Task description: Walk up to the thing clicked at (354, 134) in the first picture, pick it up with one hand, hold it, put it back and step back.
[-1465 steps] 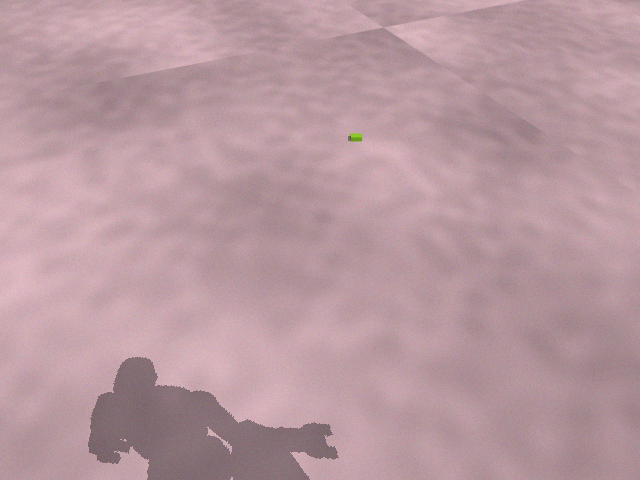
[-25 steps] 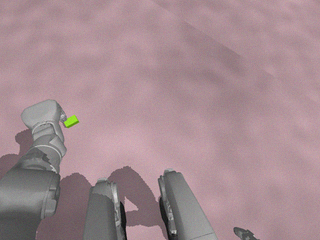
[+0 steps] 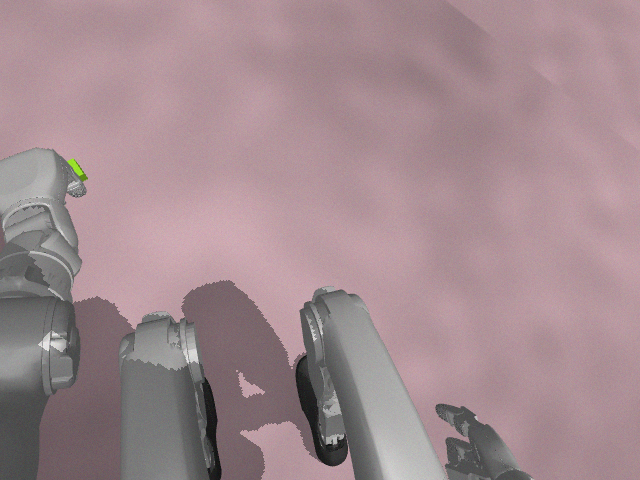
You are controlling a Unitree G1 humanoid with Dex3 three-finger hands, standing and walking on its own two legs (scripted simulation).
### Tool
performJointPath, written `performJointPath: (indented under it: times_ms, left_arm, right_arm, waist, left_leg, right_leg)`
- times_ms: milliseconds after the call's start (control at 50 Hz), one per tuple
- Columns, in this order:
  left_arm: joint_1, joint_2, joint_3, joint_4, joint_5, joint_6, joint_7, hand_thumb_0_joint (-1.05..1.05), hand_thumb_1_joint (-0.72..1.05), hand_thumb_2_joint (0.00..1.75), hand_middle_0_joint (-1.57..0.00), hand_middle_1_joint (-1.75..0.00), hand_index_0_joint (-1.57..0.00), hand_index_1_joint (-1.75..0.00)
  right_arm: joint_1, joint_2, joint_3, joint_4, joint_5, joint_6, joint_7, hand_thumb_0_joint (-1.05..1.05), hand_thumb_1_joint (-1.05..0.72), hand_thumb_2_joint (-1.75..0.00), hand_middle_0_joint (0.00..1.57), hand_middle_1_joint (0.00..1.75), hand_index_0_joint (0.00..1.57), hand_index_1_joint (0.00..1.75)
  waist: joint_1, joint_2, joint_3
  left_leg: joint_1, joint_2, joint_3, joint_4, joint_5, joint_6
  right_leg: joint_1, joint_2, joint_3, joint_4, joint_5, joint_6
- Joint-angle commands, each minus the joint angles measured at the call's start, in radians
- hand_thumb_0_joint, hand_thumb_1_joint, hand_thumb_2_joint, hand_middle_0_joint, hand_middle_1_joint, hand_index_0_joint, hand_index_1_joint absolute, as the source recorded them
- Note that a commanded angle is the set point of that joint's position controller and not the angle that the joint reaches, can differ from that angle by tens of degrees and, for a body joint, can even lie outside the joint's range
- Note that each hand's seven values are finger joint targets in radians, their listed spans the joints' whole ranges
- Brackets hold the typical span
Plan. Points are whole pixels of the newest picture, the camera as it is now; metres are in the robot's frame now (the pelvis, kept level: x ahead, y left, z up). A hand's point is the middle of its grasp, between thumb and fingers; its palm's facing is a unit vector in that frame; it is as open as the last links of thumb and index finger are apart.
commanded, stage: crouch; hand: left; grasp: from above
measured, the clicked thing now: (64, 176) +0.62 +0.34 -0.41
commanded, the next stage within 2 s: lower in 0.60 s
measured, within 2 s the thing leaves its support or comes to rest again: neither
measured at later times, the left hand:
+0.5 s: hand (73, 212) +0.48 +0.26 -0.23, palm faces -0.36 -0.18 -0.92, open 3.8 cm
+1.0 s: hand (86, 223) +0.48 +0.26 -0.28, palm faces -0.39 -0.19 -0.90, open 3.6 cm
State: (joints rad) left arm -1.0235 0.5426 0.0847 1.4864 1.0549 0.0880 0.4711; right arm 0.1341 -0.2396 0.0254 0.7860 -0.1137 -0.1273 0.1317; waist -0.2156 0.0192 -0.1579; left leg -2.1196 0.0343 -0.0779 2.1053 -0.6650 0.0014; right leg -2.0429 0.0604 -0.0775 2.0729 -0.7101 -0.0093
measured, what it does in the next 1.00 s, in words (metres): lowers itself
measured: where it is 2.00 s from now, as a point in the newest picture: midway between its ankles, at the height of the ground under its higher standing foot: (265, 439)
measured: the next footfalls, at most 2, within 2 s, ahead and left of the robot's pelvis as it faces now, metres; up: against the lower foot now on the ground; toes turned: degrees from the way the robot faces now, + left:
none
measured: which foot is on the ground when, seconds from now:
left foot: down 0.00-1.00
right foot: down 0.00-1.00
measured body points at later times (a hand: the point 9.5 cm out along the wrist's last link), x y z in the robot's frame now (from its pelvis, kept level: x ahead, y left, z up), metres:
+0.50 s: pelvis -0.01 +0.00 -0.07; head +0.23 +0.04 +0.30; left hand +0.50 +0.27 -0.18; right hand +0.00 -0.25 -0.19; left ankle +0.08 +0.12 -0.39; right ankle +0.08 -0.11 -0.39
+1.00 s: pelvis -0.01 +0.00 -0.10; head +0.25 +0.05 +0.26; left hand +0.50 +0.27 -0.23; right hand -0.01 -0.26 -0.20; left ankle +0.08 +0.12 -0.39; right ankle +0.08 -0.11 -0.39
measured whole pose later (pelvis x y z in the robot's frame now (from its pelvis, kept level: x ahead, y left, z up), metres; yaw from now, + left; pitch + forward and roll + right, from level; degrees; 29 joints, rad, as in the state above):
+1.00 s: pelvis -0.01 +0.00 -0.10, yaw -5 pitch +33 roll -8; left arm -1.12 0.77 0.15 1.66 1.09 0.03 0.50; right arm 0.17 -0.29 0.15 0.77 -0.17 -0.16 0.20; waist -0.30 -0.04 0.02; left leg -2.36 0.06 -0.16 2.45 -0.68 0.00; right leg -2.27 0.09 -0.15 2.37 -0.69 0.00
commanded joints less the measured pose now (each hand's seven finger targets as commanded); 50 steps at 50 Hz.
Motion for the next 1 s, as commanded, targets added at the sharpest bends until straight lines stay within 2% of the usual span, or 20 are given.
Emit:
performJointPath:
  times_ms: [0, 20, 120, 240, 280, 300, 440, 480, 540, 700, 740, 760, 820, 840, 860, 880, 900, 920, 940, 980]
  left_arm:
    - [-0.372, 0.205, -0.001, -0.079, 0.004, 0.001, 0.042, 0.0, 0.85, 0.0, -1.11, -0.27, -1.23, -0.16]
    - [-0.391, 0.249, 0.012, -0.101, 0.008, -0.004, 0.041, 0.0, 0.83, 0.0, -1.09, -0.28, -1.22, -0.15]
    - [-0.381, 0.259, 0.018, -0.042, 0.011, -0.005, 0.034, 0.0, 0.84, 0.0, -1.1, -0.31, -1.22, -0.19]
    - [-0.401, 0.35, 0.061, -0.04, 0.022, -0.022, 0.033, 0.0, 0.88, 0.0, -1.11, -0.33, -1.25, -0.19]
    - [-0.418, 0.309, 0.022, -0.024, 0.017, -0.03, 0.025, 0.0, 0.87, 0.0, -1.1, -0.31, -1.23, -0.17]
    - [-0.438, 0.356, 0.047, -0.06, 0.026, -0.037, 0.028, 0.0, 0.87, 0.0, -1.11, -0.31, -1.24, -0.17]
    - [-0.43, 0.381, 0.042, -0.015, 0.036, -0.042, 0.035, 0.0, 0.87, 0.0, -1.13, -0.28, -1.25, -0.16]
    - [-0.426, 0.416, 0.064, -0.025, 0.039, -0.044, 0.035, 0.0, 0.88, 0.0, -1.14, -0.28, -1.26, -0.16]
    - [-0.422, 0.378, 0.04, 0.004, 0.035, -0.042, 0.036, 0.0, 0.9, 0.0, -1.16, -0.27, -1.27, -0.15]
    - [-0.425, 0.414, 0.058, -0.015, 0.024, -0.033, 0.036, 0.0, 0.89, 0.0, -1.18, -0.25, -1.29, -0.14]
    - [-0.393, 0.393, 0.046, 0.046, 0.016, -0.032, 0.034, 0.0, 0.89, 0.0, -1.16, -0.28, -1.28, -0.15]
    - [-0.393, 0.421, 0.059, 0.04, 0.026, -0.035, 0.03, 0.0, 0.88, 0.0, -1.16, -0.27, -1.28, -0.15]
    - [-0.404, 0.415, 0.05, 0.044, 0.019, -0.046, 0.03, 0.0, 0.87, 0.0, -1.17, -0.25, -1.28, -0.15]
    - [-0.43, 0.39, 0.019, 0.038, 0.018, -0.053, 0.034, 0.0, 0.87, 0.0, -1.16, -0.26, -1.27, -0.15]
    - [-0.417, 0.449, 0.064, 0.057, 0.025, -0.055, 0.048, 0.0, 0.88, 0.0, -1.16, -0.27, -1.27, -0.15]
    - [-0.423, 0.45, 0.053, 0.031, 0.038, -0.058, 0.049, 0.0, 0.89, 0.0, -1.18, -0.26, -1.29, -0.15]
    - [-0.427, 0.464, 0.074, 0.042, 0.029, -0.062, 0.062, 0.0, 0.88, 0.0, -1.17, -0.26, -1.28, -0.15]
    - [-0.433, 0.435, 0.044, 0.046, 0.036, -0.064, 0.065, 0.0, 0.9, 0.0, -1.19, -0.25, -1.3, -0.15]
    - [-0.444, 0.451, 0.062, 0.033, 0.04, -0.066, 0.075, 0.0, 0.92, 0.0, -1.2, -0.27, -1.31, -0.16]
    - [-0.422, 0.457, 0.075, 0.066, 0.035, -0.059, 0.097, 0.0, 0.93, 0.0, -1.22, -0.26, -1.32, -0.15]
  right_arm:
    - [0.228, -0.206, -0.057, 0.005, -0.006, -0.008, 0.004, 0.0, -0.9, -0.9, 0.2, 0.3, 0.2, 0.3]
    - [0.222, -0.212, -0.058, 0.004, -0.006, -0.009, 0.006, 0.0, -0.9, -0.9, 0.2, 0.3, 0.2, 0.3]
    - [0.227, -0.221, -0.048, -0.003, -0.014, -0.007, 0.024, 0.0, -0.9, -0.9, 0.2, 0.3, 0.2, 0.3]
    - [0.262, -0.236, -0.034, 0.023, -0.025, 0.003, 0.034, 0.0, -0.9, -0.9, 0.2, 0.3, 0.2, 0.3]
    - [0.223, -0.235, -0.023, -0.001, -0.021, -0.002, 0.035, 0.0, -0.9, -0.9, 0.2, 0.3, 0.2, 0.3]
    - [0.244, -0.248, -0.024, 0.011, -0.025, -0.001, 0.035, 0.0, -0.9, -0.9, 0.2, 0.3, 0.2, 0.3]
    - [0.245, -0.257, -0.001, 0.009, -0.029, -0.004, 0.035, 0.0, -0.9, -0.9, 0.2, 0.3, 0.2, 0.3]
    - [0.274, -0.262, 0.004, 0.027, -0.037, -0.002, 0.038, 0.0, -0.9, -0.9, 0.2, 0.3, 0.2, 0.3]
    - [0.252, -0.258, 0.014, 0.009, -0.035, -0.006, 0.041, 0.0, -0.9, -0.9, 0.2, 0.3, 0.2, 0.3]
    - [0.281, -0.284, 0.022, 0.016, -0.037, -0.008, 0.052, 0.0, -0.91, -0.9, 0.2, 0.3, 0.2, 0.3]
    - [0.277, -0.28, 0.029, 0.012, -0.042, -0.007, 0.055, 0.0, -0.91, -0.9, 0.2, 0.3, 0.2, 0.3]
    - [0.288, -0.285, 0.033, 0.017, -0.044, -0.009, 0.056, 0.0, -0.91, -0.9, 0.2, 0.3, 0.2, 0.3]
    - [0.28, -0.287, 0.04, 0.012, -0.046, -0.013, 0.056, 0.0, -0.91, -0.9, 0.2, 0.3, 0.2, 0.3]
    - [0.258, -0.284, 0.049, -0.012, -0.047, -0.019, 0.057, 0.0, -0.91, -0.9, 0.2, 0.3, 0.2, 0.3]
    - [0.277, -0.299, 0.049, 0.01, -0.048, -0.02, 0.057, 0.0, -0.91, -0.9, 0.2, 0.3, 0.2, 0.3]
    - [0.281, -0.298, 0.054, 0.001, -0.051, -0.024, 0.058, 0.0, -0.91, -0.9, 0.2, 0.3, 0.2, 0.3]
    - [0.28, -0.298, 0.057, 0.007, -0.053, -0.025, 0.058, 0.0, -0.91, -0.9, 0.2, 0.3, 0.2, 0.3]
    - [0.257, -0.298, 0.061, -0.011, -0.053, -0.031, 0.061, 0.0, -0.91, -0.9, 0.2, 0.3, 0.2, 0.3]
    - [0.28, -0.299, 0.061, 0.001, -0.057, -0.034, 0.063, 0.0, -0.91, -0.9, 0.2, 0.3, 0.2, 0.3]
    - [0.245, -0.312, 0.072, -0.022, -0.058, -0.043, 0.065, 0.0, -0.91, -0.91, 0.2, 0.3, 0.2, 0.3]
  waist:
    - [-0.043, 0.218, -0.635]
    - [-0.032, 0.248, -0.64]
    - [-0.035, 0.24, -0.632]
    - [-0.052, 0.234, -0.63]
    - [-0.054, 0.247, -0.608]
    - [-0.06, 0.265, -0.606]
    - [-0.062, 0.265, -0.592]
    - [-0.072, 0.265, -0.581]
    - [-0.071, 0.275, -0.566]
    - [-0.078, 0.282, -0.557]
    - [-0.092, 0.247, -0.507]
    - [-0.106, 0.236, -0.492]
    - [-0.107, 0.245, -0.484]
    - [-0.107, 0.251, -0.492]
    - [-0.109, 0.244, -0.486]
    - [-0.111, 0.263, -0.482]
    - [-0.105, 0.264, -0.502]
    - [-0.11, 0.275, -0.497]
    - [-0.12, 0.293, -0.5]
    - [-0.101, 0.304, -0.495]
  left_leg:
    - [0.49, -0.01, 0.04, -0.149, 0.196, 0.031]
    - [0.479, -0.01, 0.039, -0.146, 0.189, 0.029]
    - [0.449, -0.007, 0.034, -0.095, 0.205, 0.03]
    - [0.366, -0.004, 0.035, -0.033, 0.192, 0.035]
    - [0.362, -0.004, 0.025, -0.032, 0.144, 0.032]
    - [0.357, -0.003, 0.02, -0.021, 0.141, 0.032]
    - [0.308, -0.004, 0.02, 0.02, 0.123, 0.031]
    - [0.297, -0.004, 0.021, 0.033, 0.143, 0.032]
    - [0.286, -0.001, 0.017, 0.042, 0.138, 0.029]
    - [0.267, 0.007, 0.007, 0.077, 0.181, 0.031]
    - [0.209, 0.007, 0.01, 0.091, 0.153, 0.036]
    - [0.205, 0.006, 0.009, 0.104, 0.159, 0.041]
    - [0.208, 0.007, -0.001, 0.11, 0.145, 0.038]
    - [0.209, 0.01, -0.004, 0.116, 0.149, 0.036]
    - [0.2, 0.009, -0.01, 0.117, 0.135, 0.037]
    - [0.218, 0.009, -0.003, 0.127, 0.152, 0.038]
    - [0.215, 0.012, -0.006, 0.131, 0.155, 0.035]
    - [0.22, 0.012, -0.007, 0.133, 0.155, 0.034]
    - [0.239, 0.014, -0.007, 0.137, 0.168, 0.033]
    - [0.241, 0.016, -0.013, 0.133, 0.146, 0.03]
  right_leg:
    - [0.269, 0.012, -0.023, -0.226, 0.278, -0.027]
    - [0.255, 0.013, -0.024, -0.207, 0.266, -0.03]
    - [0.238, 0.02, -0.035, -0.155, 0.282, -0.03]
    - [0.242, 0.034, -0.047, -0.11, 0.27, -0.026]
    - [0.183, 0.038, -0.056, -0.095, 0.215, -0.031]
    - [0.178, 0.036, -0.059, -0.084, 0.214, -0.031]
    - [0.156, 0.046, -0.073, -0.046, 0.195, -0.031]
    - [0.172, 0.047, -0.076, -0.04, 0.217, -0.028]
    - [0.146, 0.051, -0.085, -0.02, 0.215, -0.03]
    - [0.154, 0.055, -0.101, 0.012, 0.271, -0.025]
    - [0.158, 0.06, -0.097, 0.006, 0.248, -0.021]
    - [0.158, 0.056, -0.093, 0.002, 0.253, -0.018]
    - [0.138, 0.058, -0.102, 0.018, 0.238, -0.02]
    - [0.147, 0.061, -0.105, 0.021, 0.245, -0.019]
    - [0.139, 0.062, -0.111, 0.025, 0.228, -0.02]
    - [0.146, 0.058, -0.107, 0.028, 0.248, -0.017]
    - [0.156, 0.063, -0.112, 0.033, 0.25, -0.017]
    - [0.147, 0.063, -0.112, 0.042, 0.256, -0.018]
    - [0.151, 0.063, -0.116, 0.042, 0.273, -0.017]
    - [0.129, 0.065, -0.125, 0.052, 0.248, -0.021]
